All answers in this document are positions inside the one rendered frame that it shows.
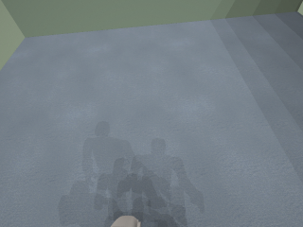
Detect robot left thigh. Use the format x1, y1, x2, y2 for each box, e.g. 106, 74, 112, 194
111, 216, 141, 227

